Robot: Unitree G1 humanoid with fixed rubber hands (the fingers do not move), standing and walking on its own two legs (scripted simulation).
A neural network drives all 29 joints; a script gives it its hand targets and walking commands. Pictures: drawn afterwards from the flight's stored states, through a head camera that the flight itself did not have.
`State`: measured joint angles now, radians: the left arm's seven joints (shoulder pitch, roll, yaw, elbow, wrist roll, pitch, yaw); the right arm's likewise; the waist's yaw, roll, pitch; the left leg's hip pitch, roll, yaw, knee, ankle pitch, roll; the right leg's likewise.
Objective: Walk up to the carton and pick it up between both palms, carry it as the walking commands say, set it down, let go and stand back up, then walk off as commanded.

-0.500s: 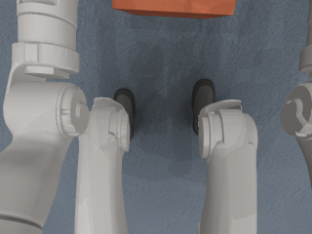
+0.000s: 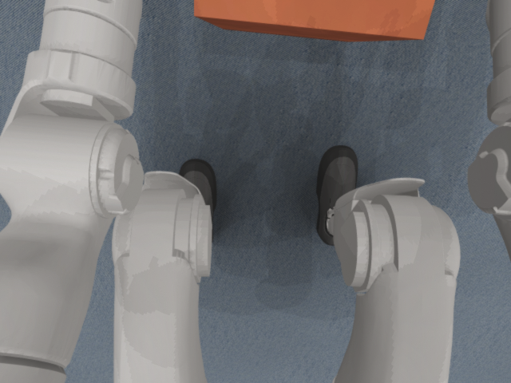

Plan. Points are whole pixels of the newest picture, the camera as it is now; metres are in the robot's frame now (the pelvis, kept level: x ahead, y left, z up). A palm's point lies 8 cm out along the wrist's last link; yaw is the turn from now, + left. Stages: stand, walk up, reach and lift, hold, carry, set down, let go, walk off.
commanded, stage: reach and lift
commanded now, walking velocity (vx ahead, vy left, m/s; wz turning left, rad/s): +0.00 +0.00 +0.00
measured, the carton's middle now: out of the picture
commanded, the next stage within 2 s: none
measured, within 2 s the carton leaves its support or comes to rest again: leaves its support in 1.64 s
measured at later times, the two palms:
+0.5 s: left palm out of the picture +0.58 +0.11 -0.21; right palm out of the picture +0.57 -0.23 -0.20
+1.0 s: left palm out of the picture +0.58 +0.09 -0.21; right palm out of the picture +0.57 -0.21 -0.21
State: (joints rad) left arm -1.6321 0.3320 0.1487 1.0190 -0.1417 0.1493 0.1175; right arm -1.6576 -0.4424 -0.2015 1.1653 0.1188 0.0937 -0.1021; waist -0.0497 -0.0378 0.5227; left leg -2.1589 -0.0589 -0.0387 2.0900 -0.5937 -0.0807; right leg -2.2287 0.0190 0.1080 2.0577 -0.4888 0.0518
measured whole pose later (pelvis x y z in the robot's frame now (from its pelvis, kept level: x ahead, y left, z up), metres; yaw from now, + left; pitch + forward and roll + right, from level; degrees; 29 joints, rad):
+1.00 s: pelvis +0.00 +0.00 -0.01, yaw +0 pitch +37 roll +2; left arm -1.63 0.30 0.09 1.02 -0.11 0.17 0.06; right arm -1.66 -0.39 -0.21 1.17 0.09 0.10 -0.05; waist -0.05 -0.04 0.52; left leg -2.17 -0.07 -0.05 2.14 -0.62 -0.09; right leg -2.24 0.01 0.10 2.12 -0.51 0.05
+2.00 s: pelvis -0.01 +0.00 -0.02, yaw +0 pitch +30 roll +2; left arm -1.62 0.26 0.09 0.99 -0.11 0.37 0.16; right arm -1.67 -0.35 -0.23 0.95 0.02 0.35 -0.16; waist -0.11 0.02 0.52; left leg -2.09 -0.07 -0.05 2.16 -0.61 -0.08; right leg -2.16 0.01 0.10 2.14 -0.50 0.05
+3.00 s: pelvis -0.03 +0.00 +0.04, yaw -1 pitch +19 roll +2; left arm -1.46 0.24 0.16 0.87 -0.04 0.50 0.11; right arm -1.49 -0.23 -0.28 0.82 -0.04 0.46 -0.19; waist -0.11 0.02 0.52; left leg -1.74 -0.07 -0.05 2.00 -0.59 -0.08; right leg -1.82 0.01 0.10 1.98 -0.50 0.05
